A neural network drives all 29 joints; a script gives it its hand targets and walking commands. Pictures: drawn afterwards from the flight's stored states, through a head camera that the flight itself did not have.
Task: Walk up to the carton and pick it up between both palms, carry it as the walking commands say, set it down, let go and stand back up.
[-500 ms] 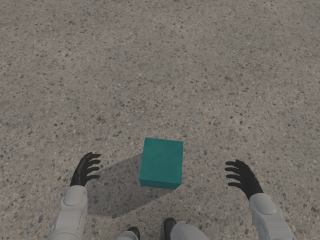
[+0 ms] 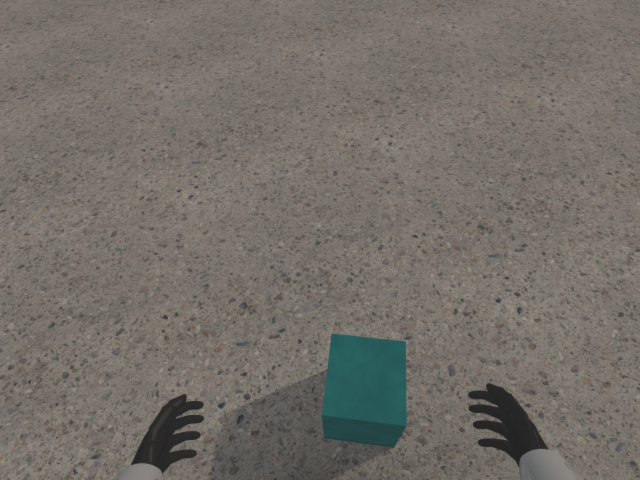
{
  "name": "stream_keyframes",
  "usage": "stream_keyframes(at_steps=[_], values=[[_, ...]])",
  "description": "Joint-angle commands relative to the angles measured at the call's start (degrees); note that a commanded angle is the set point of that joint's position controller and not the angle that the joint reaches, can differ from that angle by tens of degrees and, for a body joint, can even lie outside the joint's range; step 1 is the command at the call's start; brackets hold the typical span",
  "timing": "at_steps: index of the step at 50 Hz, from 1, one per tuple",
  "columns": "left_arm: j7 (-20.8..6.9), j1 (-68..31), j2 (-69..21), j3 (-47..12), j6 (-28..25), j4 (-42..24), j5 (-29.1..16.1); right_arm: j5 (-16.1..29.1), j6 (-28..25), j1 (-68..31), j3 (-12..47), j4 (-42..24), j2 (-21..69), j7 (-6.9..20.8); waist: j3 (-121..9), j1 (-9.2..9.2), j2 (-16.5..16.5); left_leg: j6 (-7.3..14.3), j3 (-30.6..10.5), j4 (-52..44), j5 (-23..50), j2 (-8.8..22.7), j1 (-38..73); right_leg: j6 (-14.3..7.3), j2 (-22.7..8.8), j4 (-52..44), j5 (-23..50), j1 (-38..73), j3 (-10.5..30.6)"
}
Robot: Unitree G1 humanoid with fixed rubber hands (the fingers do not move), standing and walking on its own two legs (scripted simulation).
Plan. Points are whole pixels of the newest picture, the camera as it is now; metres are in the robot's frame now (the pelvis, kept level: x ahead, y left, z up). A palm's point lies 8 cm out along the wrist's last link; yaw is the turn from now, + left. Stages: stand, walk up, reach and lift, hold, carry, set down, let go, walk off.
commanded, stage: let go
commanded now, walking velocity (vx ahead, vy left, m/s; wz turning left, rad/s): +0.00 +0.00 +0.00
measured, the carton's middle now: (363, 391) +0.41 -0.09 -0.65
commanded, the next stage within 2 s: stand in 0.20 s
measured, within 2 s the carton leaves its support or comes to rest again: neither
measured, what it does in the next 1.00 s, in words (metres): stands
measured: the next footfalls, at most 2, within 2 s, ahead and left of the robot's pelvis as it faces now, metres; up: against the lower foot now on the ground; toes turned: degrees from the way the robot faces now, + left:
none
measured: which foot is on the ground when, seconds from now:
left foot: down 0.00-1.00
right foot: down 0.00-1.00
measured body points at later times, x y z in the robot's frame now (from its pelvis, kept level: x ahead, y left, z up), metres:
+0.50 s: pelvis +0.04 -0.04 -0.01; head +0.02 -0.04 +0.44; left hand +0.10 +0.22 -0.13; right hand +0.13 -0.30 -0.11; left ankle -0.03 +0.08 -0.74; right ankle +0.00 -0.14 -0.74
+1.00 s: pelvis +0.02 -0.04 +0.00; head +0.00 -0.03 +0.45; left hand +0.02 +0.19 -0.15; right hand -0.01 -0.29 -0.15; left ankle -0.03 +0.08 -0.74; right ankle +0.00 -0.14 -0.74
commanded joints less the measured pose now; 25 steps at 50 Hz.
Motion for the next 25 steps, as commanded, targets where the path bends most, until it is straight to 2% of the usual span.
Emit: stream_keyframes(at_steps=[1,2,3,4,5,6,7,8,9,10,11,12,13,15,16,17,18,19,20,21,22,23,24,25], values=[[0.30,-1.63,3.68,1.88,-1.39,-5.97,0.55,0.20,0.43,-2.53,-3.79,-7.14,-8.49,-1.34,-5.90,0.65,-2.01,-4.30,0.16,-5.68,16.85,4.86,-2.25,0.61,3.12,-1.79,6.67,2.58,-6.82],[0.96,-3.88,4.19,2.61,-1.88,-5.79,1.23,0.12,0.94,-3.02,-4.14,-7.09,-7.22,-1.57,-8.00,-0.89,-1.50,-4.44,-0.09,-5.01,20.01,5.14,0.92,0.73,3.15,-1.32,7.62,1.63,-6.34],[1.53,-3.70,5.07,2.44,-1.90,-4.28,1.13,0.58,1.38,-2.36,-3.38,-5.53,-7.14,-1.47,-6.69,-0.34,-0.77,-4.63,-0.08,-4.59,19.70,5.09,0.36,0.60,2.57,-1.91,7.55,0.54,-6.32],[1.73,-3.16,3.90,2.78,-2.07,-4.68,0.67,0.20,1.45,-5.36,-3.80,-8.50,-7.59,-1.74,-8.37,0.97,-3.34,-4.76,-1.11,-4.33,23.04,5.32,1.54,0.60,3.03,-1.33,7.62,0.68,-6.07],[2.00,-2.19,3.96,2.35,-2.45,-2.27,0.81,0.64,2.19,-4.25,-2.64,-5.92,-7.13,-2.34,-8.63,-0.03,-2.69,-4.91,0.43,-3.08,23.25,4.55,1.46,0.25,2.88,-1.54,8.38,0.69,-5.74],[2.36,-2.43,4.00,2.51,-3.13,-4.99,1.22,1.22,2.19,-3.54,-2.21,-6.91,-6.55,-2.86,-11.73,0.37,-1.04,-4.35,-0.03,-2.10,26.60,4.41,3.93,0.25,2.55,-0.98,11.27,1.00,-5.30],[2.75,-1.98,3.95,1.73,-3.26,-2.62,0.52,1.78,2.84,-4.29,-0.95,-6.33,-6.89,-2.90,-10.82,0.86,-2.68,-4.12,0.74,-1.96,25.31,4.11,1.23,0.28,2.69,-0.83,10.42,1.17,-5.06],[2.70,-0.19,3.47,1.30,-3.18,-4.82,1.03,1.99,2.99,-3.56,-1.79,-6.87,-7.14,-3.37,-12.23,1.28,-0.20,-4.32,0.74,-0.82,27.94,3.62,2.08,0.22,2.38,0.02,14.44,1.94,-4.86],[2.89,6.42,8.52,2.24,-6.59,6.53,1.44,0.90,-4.57,-0.16,-3.21,1.54,-10.08,-4.64,-17.26,0.35,3.18,-4.26,2.04,-1.37,3.92,6.99,2.71,1.64,-4.18,-0.69,10.87,-5.03,0.18],[3.71,8.32,11.63,3.48,-8.20,8.10,2.46,-0.39,-7.56,3.72,-2.19,3.83,-10.36,-5.58,-10.60,0.15,3.01,-2.88,-1.48,-4.67,-6.81,8.14,-4.61,1.79,-3.97,-0.90,3.75,-6.20,1.78],[3.66,7.20,10.01,3.28,-9.27,8.28,2.59,-1.09,-8.70,2.56,-1.95,5.29,-10.26,-5.32,-7.82,0.55,2.28,-2.97,-1.28,-4.58,-8.05,8.04,-8.01,1.25,-3.89,-1.98,0.64,-8.50,2.69],[3.61,5.80,8.90,3.09,-10.04,8.75,2.77,-0.85,-10.02,3.07,-1.47,5.96,-7.52,-5.63,-8.24,0.20,1.26,-2.31,-3.11,-3.38,-4.14,7.92,-8.07,0.85,-4.67,-1.99,3.43,-7.56,3.34],[3.64,4.51,8.07,2.69,-10.71,8.60,3.06,-0.60,-10.81,3.05,-1.66,7.39,-8.68,-5.84,-6.38,-0.41,-1.19,-2.20,-2.75,-2.71,-2.41,8.09,-9.37,0.33,-4.38,-2.72,3.72,-10.46,5.14],[3.24,5.38,8.25,3.11,-11.36,11.03,2.56,-0.56,-12.01,1.44,-1.60,7.97,-8.88,-5.95,-7.01,0.89,-2.53,-1.36,-4.76,-1.30,4.18,9.27,-6.11,-0.85,-5.02,-2.68,11.90,-12.90,6.55],[3.08,4.61,6.80,2.04,-11.97,11.58,1.93,0.09,-12.43,1.27,-1.02,8.68,-8.13,-6.03,-13.33,0.27,-4.49,-1.93,-3.64,0.27,8.41,9.26,-4.27,-1.74,-4.38,-0.19,16.23,-9.86,5.47],[3.10,4.97,7.72,2.57,-12.19,12.25,2.09,0.56,-12.83,2.51,-1.54,9.13,-9.44,-5.66,-13.30,0.15,-3.02,-2.70,-3.83,0.70,9.36,8.70,-3.61,-1.91,-4.39,0.19,19.25,-10.62,6.09],[2.92,7.44,7.98,2.34,-12.56,13.36,1.55,0.93,-13.14,3.28,-0.92,10.42,-8.58,-5.91,-16.00,0.19,-4.79,-2.08,-3.20,1.29,10.29,9.04,-2.64,-1.54,-4.50,0.43,20.82,-9.48,6.55],[3.19,8.28,8.46,2.54,-12.72,15.11,1.37,1.11,-13.28,3.02,-0.92,11.04,-8.96,-6.16,-16.89,-0.09,-2.38,-2.40,-2.74,2.21,11.05,8.57,-0.19,-1.62,-4.17,0.76,21.86,-10.44,6.67],[3.40,8.60,7.98,2.26,-12.62,15.35,1.28,0.94,-13.16,3.89,-1.86,11.92,-10.55,-6.02,-15.15,0.23,-4.40,-2.40,-3.68,2.34,12.48,8.63,-2.07,-1.71,-3.67,0.69,23.51,-10.26,6.74],[3.59,8.09,6.66,1.83,-12.83,15.85,1.08,0.80,-12.99,3.31,-1.57,13.13,-9.99,-6.01,-17.91,0.24,-2.45,-2.63,-2.08,3.42,14.59,8.42,-1.18,-2.39,-3.78,1.22,24.86,-9.58,6.48],[3.67,11.00,7.55,2.24,-12.60,16.94,1.12,1.29,-12.77,3.01,-1.07,13.21,-9.17,-6.21,-15.99,0.49,-1.21,-2.69,-2.21,2.89,18.34,9.05,-2.33,-2.75,-3.84,1.57,25.56,-9.84,6.46],[4.07,11.19,7.53,2.18,-12.48,17.45,0.73,1.43,-12.83,5.18,-1.26,13.79,-10.09,-6.53,-15.69,-0.19,-1.38,-2.64,-1.24,3.09,19.05,9.18,-1.20,-3.02,-3.70,1.84,27.19,-10.51,7.19],[3.99,10.47,8.39,2.76,-11.96,17.57,1.23,1.21,-12.55,6.60,-1.05,15.27,-9.87,-7.14,-15.43,-0.21,-0.66,-2.71,-2.13,3.29,18.49,8.82,-2.37,-3.10,-3.51,2.30,26.98,-9.05,6.59],[3.94,9.68,7.13,2.21,-11.87,17.30,1.67,1.43,-12.19,8.13,-0.92,15.77,-10.85,-7.12,-16.26,-0.28,-3.16,-2.60,-2.00,3.21,19.31,9.32,-2.71,-3.24,-3.40,2.60,26.85,-9.24,6.17]])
